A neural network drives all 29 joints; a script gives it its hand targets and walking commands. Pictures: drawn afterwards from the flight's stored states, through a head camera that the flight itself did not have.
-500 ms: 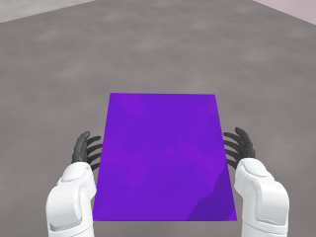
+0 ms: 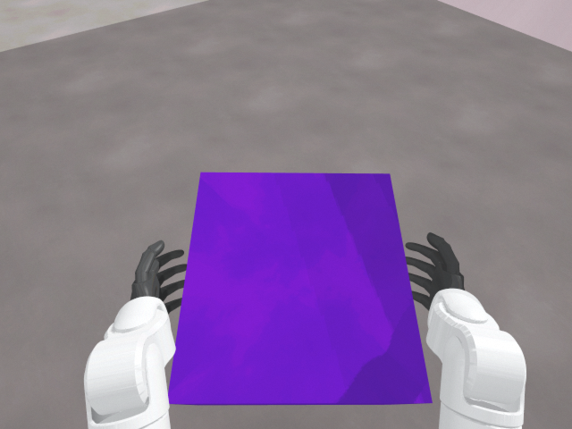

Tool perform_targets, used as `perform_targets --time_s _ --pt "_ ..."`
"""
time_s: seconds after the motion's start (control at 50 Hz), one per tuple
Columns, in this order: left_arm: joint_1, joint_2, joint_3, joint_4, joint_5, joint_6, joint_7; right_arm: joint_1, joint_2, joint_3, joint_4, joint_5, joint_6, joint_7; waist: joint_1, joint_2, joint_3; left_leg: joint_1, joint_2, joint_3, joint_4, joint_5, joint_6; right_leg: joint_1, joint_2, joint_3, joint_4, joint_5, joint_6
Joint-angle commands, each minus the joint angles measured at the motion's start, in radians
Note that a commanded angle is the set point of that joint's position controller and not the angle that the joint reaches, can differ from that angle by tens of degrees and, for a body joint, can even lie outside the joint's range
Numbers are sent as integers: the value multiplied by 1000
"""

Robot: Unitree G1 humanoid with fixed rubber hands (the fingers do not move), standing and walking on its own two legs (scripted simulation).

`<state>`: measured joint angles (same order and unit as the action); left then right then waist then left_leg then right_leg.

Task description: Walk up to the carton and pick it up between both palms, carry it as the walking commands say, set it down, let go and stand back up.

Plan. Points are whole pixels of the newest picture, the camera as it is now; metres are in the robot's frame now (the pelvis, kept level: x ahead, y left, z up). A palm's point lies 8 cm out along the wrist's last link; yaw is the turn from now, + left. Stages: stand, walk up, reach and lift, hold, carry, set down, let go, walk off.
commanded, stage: carry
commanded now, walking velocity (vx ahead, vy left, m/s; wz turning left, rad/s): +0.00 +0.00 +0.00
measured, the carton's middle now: (294, 288) +0.30 +0.00 +0.02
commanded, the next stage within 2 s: none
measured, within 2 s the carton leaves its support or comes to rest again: neither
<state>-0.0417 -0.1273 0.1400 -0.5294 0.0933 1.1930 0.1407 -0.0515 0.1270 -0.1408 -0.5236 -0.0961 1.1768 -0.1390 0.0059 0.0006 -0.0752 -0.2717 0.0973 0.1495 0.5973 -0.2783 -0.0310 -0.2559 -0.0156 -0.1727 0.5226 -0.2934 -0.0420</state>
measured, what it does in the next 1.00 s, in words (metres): walks ahead: left foot, then right foot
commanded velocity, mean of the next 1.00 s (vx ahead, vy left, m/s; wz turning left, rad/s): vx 0.48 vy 0.00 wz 0.00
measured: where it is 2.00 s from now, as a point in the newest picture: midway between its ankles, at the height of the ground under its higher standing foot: (292, 246)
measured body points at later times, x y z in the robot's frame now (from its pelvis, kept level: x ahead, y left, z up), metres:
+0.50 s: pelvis +0.12 +0.03 -0.01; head +0.12 +0.04 +0.44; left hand +0.37 +0.21 +0.08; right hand +0.38 -0.15 +0.08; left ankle +0.15 +0.13 -0.74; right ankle -0.02 -0.07 -0.73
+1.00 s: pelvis +0.35 -0.01 +0.01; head +0.38 -0.02 +0.46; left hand +0.60 +0.17 +0.08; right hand +0.61 -0.19 +0.08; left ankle +0.32 +0.11 -0.69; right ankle +0.34 -0.10 -0.74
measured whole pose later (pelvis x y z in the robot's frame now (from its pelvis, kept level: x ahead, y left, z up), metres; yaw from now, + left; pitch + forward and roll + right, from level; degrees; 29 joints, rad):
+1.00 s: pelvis +0.35 -0.01 +0.01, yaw +1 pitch +5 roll +1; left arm -0.03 -0.13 0.13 -0.51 0.09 1.18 0.14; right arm -0.05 0.13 -0.15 -0.51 -0.10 1.18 -0.13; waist 0.02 0.00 -0.04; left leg -0.45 0.06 0.10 0.84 -0.39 0.00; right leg -0.24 -0.04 -0.19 0.35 -0.20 -0.04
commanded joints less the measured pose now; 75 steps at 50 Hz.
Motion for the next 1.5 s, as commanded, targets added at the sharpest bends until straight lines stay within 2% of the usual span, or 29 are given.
perform_targets --time_s 0.0,0.04,0.08,0.12,0.14,0.16,0.2,0.24,0.26,0.28,0.36,0.44,0.48,0.5,0.56,0.68,0.76,0.78,0.82,0.84,0.9,1.02,1.12,1.14,1.18,1.2,1.26,1.4,1.48 --pt "-465 -890 -792 -113 -408 -12 -245 -404 881 775 -107 386 3 232 -6 -125 -310 -90 -35 27 -38 123 3 392 -173 147 39 1194 -41" --pt "-449 -884 -788 -111 -399 -8 -241 -406 878 786 -110 391 10 234 -7 -156 -302 -99 -69 47 -178 30 5 435 -183 151 76 1275 -57" --pt "-429 -861 -780 -100 -390 -4 -237 -423 857 784 -104 388 16 235 -6 -43 -304 172 -10 43 -255 422 9 219 -121 56 79 866 -4" --pt "-442 -847 -782 -105 -384 2 -228 -401 850 772 -70 387 20 234 -12 179 -274 503 138 -50 -135 921 61 -135 -26 -48 56 192 27" --pt "-441 -839 -785 -109 -381 5 -224 -384 843 765 -62 388 22 233 -14 240 -240 575 186 -87 -128 1008 94 -232 18 -66 -11 -74 25" --pt "-452 -830 -790 -113 -387 7 -225 -374 838 760 -62 383 21 229 -18 223 -222 547 199 -108 -125 925 115 -208 32 -67 -105 -114 21" --pt "-480 -841 -797 -113 -401 8 -230 -406 836 763 -74 371 17 222 1 120 -268 216 149 -41 -54 573 66 198 -20 11 -204 50 -18" --pt "-470 -843 -778 -92 -380 -2 -222 -473 832 785 -105 382 21 230 23 -189 -269 -220 -1 53 240 87 6 512 -264 339 -177 426 -131" --pt "-467 -845 -775 -86 -380 -2 -222 -484 826 785 -106 386 22 234 38 -257 -190 -436 -55 13 288 -294 12 559 -369 462 -255 538 -194" --pt "-490 -854 -785 -106 -390 -3 -224 -499 842 792 -107 396 20 238 35 -158 -157 -452 -13 -57 263 -312 25 519 -400 427 -275 472 -204" --pt "-527 -867 -813 -134 -402 -11 -231 -462 878 777 -77 372 5 238 25 -112 -146 -231 -39 2 16 -55 49 311 -281 173 -320 185 -112" --pt "-510 -835 -816 -137 -402 -4 -231 -447 859 761 -79 367 9 226 2 -61 -231 262 -53 45 -184 165 73 73 -162 -12 -114 230 -1" --pt "-518 -818 -826 -142 -413 18 -236 -386 829 724 -35 349 18 219 -31 250 -268 445 259 -480 -353 90 211 -202 -23 -46 288 -18 55" --pt "-522 -814 -816 -131 -415 21 -242 -397 841 733 -40 356 20 217 -40 281 -228 527 327 -610 -405 160 270 -411 14 16 439 -192 50" --pt "-480 -870 -798 -61 -403 10 -252 -432 894 755 -43 370 11 227 -19 57 -201 414 287 -375 -393 167 220 -424 -87 155 420 -94 33" --pt "-475 -886 -795 -137 -401 -32 -233 -450 912 801 -107 413 -15 242 -21 174 -177 284 195 -119 -400 211 142 -200 -16 11 -9 89 40" --pt "-445 -852 -783 -151 -397 -22 -223 -400 867 806 -117 403 -4 236 -15 103 -232 192 117 -1 -190 261 73 76 -14 -22 -153 219 22" --pt "-425 -836 -773 -139 -389 -17 -221 -399 850 805 -115 398 2 235 -4 56 -266 99 75 29 -49 249 47 220 -46 26 -161 174 3" --pt "-388 -795 -744 -94 -361 -9 -215 -434 812 815 -121 396 20 236 32 -270 -338 -275 -85 16 369 -160 12 487 -367 565 -279 19 -171" --pt "-399 -805 -738 -82 -370 -7 -220 -448 821 817 -105 398 23 239 27 -273 -315 -395 -63 -87 474 -238 29 506 -402 594 -277 88 -205" --pt "-475 -904 -770 -107 -397 -28 -237 -465 905 809 -88 408 3 251 18 -95 -251 -373 18 -135 388 -129 30 375 -343 387 -291 170 -155" --pt "-490 -901 -813 -146 -431 -43 -250 -420 922 788 -83 370 -23 231 25 -134 -221 -221 -43 -18 4 24 32 313 -278 190 -340 242 -135" --pt "-476 -846 -818 -157 -419 -17 -237 -411 862 768 -99 362 1 225 10 -86 -237 162 -73 79 -226 196 53 180 -183 20 -172 282 -32" --pt "-487 -823 -816 -153 -409 -6 -233 -393 842 759 -82 361 10 224 -11 -38 -267 331 -21 5 -210 160 75 67 -160 -10 -32 298 -3" --pt "-490 -803 -824 -149 -418 24 -238 -338 803 719 -36 345 24 222 -41 326 -299 585 323 -592 -368 156 246 -349 -2 -22 416 -122 50" --pt "-491 -811 -812 -129 -418 23 -239 -364 824 731 -52 361 26 225 -36 262 -248 609 352 -609 -378 286 272 -499 -1 79 572 -196 44" --pt "-485 -889 -806 -86 -413 4 -245 -431 898 756 -65 385 8 239 -21 54 -214 487 256 -324 -351 380 185 -471 -86 147 486 -41 34" --pt "-459 -890 -795 -147 -396 -32 -222 -433 899 798 -121 419 -15 253 -27 179 -165 358 163 -64 -360 476 120 -233 -11 2 -6 195 39" --pt "-431 -860 -784 -154 -396 -21 -216 -401 849 806 -135 410 -3 243 -8 107 -245 275 106 43 -101 606 56 84 24 -47 -131 295 18"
